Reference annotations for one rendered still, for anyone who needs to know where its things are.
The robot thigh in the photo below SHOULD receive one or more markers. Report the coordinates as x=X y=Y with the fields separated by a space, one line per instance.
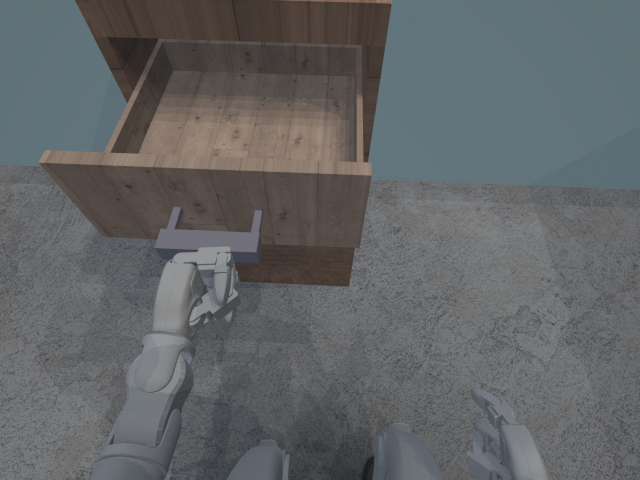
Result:
x=402 y=455
x=263 y=463

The right robot hand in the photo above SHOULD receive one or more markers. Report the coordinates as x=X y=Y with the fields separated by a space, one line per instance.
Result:
x=514 y=454

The cabinet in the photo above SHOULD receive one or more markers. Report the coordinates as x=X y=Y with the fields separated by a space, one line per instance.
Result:
x=127 y=31

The handle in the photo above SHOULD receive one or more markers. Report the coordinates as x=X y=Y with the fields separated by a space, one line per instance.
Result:
x=246 y=247

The robot left thigh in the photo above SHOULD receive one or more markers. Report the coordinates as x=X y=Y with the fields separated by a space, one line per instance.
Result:
x=263 y=463

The drawer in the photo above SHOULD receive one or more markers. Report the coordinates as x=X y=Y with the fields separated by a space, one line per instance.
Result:
x=224 y=128

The left robot forearm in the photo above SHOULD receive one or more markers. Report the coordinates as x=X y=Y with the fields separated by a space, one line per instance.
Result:
x=143 y=439

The robot right thigh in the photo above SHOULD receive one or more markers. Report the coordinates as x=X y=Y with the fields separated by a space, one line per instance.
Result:
x=402 y=455

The left robot hand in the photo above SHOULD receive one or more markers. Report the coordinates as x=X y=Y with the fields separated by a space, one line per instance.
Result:
x=181 y=287

